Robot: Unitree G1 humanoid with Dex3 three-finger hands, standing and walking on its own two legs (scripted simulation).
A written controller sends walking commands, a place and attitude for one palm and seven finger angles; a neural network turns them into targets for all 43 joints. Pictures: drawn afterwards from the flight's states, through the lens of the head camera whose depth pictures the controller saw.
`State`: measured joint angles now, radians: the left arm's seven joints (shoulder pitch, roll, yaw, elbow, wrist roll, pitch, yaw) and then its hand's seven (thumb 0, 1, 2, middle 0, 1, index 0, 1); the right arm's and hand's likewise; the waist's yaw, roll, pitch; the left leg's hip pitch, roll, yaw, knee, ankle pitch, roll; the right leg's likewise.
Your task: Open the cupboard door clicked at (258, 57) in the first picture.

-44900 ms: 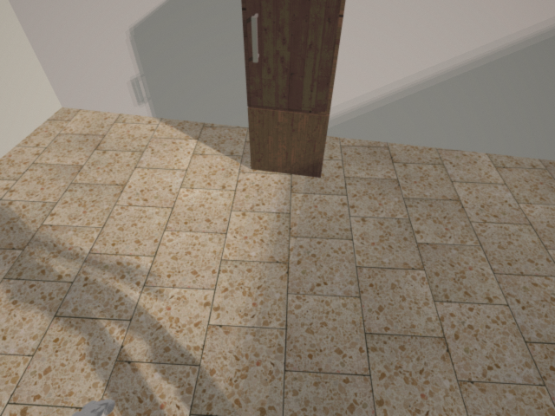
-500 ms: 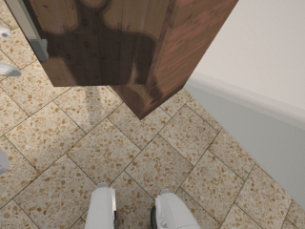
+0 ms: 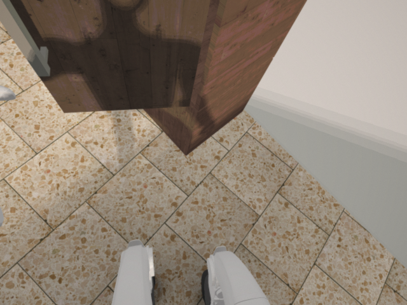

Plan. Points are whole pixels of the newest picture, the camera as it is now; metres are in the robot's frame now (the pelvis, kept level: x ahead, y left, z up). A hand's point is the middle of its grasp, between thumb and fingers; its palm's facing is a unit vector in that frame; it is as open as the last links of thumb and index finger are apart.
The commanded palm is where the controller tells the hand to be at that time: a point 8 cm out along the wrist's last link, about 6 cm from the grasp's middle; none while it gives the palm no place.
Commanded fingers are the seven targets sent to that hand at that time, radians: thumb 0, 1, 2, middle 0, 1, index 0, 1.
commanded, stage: slide the fingers in behind the handle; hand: left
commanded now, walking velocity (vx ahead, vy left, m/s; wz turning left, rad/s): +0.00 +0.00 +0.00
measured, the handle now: (22, 27) +0.57 +0.29 +0.09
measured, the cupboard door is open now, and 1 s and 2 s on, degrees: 57 57 57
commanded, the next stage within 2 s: close the thumb around the handle in 1.44 s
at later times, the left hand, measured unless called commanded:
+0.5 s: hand (1, 56) +0.51 +0.30 +0.09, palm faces +0.11 -0.99 +0.00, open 14.0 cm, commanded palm +0.50 +0.32 +0.08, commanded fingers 0.00 -0.50 0.30 -0.30 -1.20 -0.30 -1.20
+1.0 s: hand (34, 52) +0.52 +0.26 +0.09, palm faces +0.12 -0.99 +0.00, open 14.0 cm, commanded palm +0.50 +0.29 +0.08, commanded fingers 0.00 -0.50 0.30 -0.30 -1.20 -0.30 -1.20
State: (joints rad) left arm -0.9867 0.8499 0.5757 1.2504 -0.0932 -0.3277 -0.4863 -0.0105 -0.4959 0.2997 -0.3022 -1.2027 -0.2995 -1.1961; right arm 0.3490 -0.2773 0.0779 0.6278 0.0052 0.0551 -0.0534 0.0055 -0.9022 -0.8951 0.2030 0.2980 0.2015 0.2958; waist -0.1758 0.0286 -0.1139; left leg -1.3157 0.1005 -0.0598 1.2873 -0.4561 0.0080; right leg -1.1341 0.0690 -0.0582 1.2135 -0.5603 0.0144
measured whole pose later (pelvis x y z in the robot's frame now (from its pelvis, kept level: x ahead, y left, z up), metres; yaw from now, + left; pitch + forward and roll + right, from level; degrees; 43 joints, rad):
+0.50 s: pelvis +0.00 +0.00 +0.00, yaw +0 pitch +27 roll -7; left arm -0.97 0.76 0.53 1.21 -0.10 -0.32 -0.42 -0.01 -0.50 0.30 -0.30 -1.20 -0.30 -1.20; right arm 0.35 -0.26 0.07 0.63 0.00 0.04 -0.04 0.01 -0.90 -0.90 0.20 0.30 0.20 0.30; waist -0.17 0.03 -0.12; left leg -1.29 0.10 -0.05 1.28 -0.46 0.01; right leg -1.11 0.06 -0.05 1.20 -0.56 0.02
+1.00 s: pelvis +0.01 +0.00 +0.01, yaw +1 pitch +26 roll -5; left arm -0.91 0.62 0.48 1.16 -0.08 -0.36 -0.29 -0.01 -0.49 0.30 -0.30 -1.20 -0.30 -1.20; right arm 0.37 -0.25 0.05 0.64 -0.02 0.05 -0.02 0.01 -0.90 -0.90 0.20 0.30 0.20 0.30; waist -0.18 0.04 -0.13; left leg -1.22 0.09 -0.03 1.22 -0.46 0.01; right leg -1.05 0.05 -0.04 1.16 -0.56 0.02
